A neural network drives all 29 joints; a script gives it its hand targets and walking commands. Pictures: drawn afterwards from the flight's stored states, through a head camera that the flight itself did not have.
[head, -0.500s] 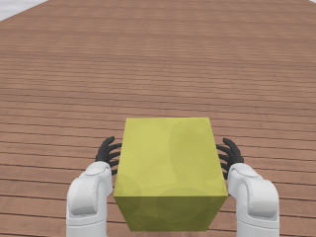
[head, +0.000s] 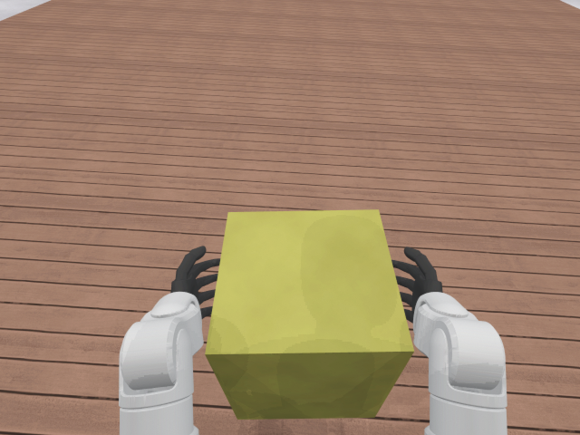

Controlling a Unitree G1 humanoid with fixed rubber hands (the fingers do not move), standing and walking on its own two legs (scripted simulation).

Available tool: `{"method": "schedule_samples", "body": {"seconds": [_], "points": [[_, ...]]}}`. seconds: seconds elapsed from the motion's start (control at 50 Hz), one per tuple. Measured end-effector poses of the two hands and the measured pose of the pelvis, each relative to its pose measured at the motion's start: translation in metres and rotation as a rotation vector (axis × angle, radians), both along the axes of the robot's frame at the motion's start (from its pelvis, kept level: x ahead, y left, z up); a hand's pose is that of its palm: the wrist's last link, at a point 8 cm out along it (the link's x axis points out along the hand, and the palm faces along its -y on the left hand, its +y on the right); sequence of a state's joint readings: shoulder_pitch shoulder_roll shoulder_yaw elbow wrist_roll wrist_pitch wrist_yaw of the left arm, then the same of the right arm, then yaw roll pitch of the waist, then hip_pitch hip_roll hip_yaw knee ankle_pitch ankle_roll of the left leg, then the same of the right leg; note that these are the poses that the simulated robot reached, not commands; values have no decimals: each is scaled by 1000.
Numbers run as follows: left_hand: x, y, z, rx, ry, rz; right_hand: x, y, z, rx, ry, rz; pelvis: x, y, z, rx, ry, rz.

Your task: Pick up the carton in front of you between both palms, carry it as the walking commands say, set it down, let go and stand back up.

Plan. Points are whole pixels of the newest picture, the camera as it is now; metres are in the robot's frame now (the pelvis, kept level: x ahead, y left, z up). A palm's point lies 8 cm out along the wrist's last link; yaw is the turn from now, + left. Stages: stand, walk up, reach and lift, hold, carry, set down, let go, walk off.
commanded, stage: carry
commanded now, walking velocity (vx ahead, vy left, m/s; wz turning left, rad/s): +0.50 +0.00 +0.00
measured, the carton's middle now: (304, 319) +0.30 +0.00 +0.02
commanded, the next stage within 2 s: none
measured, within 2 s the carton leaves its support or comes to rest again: neither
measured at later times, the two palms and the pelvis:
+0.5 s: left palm (234, 155) +0.61 +0.14 +0.10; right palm (384, 158) +0.62 -0.16 +0.10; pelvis +0.34 -0.02 +0.01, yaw +3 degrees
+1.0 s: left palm (236, 97) +0.88 +0.17 +0.09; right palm (353, 98) +0.89 -0.13 +0.10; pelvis +0.61 +0.02 +0.01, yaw +0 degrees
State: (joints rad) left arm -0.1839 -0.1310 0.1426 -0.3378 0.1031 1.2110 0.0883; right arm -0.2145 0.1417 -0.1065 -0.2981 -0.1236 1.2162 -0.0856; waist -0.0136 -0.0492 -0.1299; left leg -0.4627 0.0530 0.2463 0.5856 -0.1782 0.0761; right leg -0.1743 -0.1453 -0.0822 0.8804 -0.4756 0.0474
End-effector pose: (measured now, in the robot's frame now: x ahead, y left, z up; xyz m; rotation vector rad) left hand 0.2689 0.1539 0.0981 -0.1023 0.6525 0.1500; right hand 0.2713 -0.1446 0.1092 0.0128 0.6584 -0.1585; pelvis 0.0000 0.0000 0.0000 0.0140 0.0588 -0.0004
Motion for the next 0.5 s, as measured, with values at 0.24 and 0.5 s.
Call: {"method": "schedule_samples", "body": {"seconds": [0.24, 0.5], "points": [[148, 4, 8, 21, 65, -37, 139, 4, 6, 10, 67, -30, 147, 12, 28, -35, 14, -1], [337, -14, 2, 60, 61, 42, 351, -14, -14, 59, 62, 42, 343, -22, 6, -26, -4, 59]]}}
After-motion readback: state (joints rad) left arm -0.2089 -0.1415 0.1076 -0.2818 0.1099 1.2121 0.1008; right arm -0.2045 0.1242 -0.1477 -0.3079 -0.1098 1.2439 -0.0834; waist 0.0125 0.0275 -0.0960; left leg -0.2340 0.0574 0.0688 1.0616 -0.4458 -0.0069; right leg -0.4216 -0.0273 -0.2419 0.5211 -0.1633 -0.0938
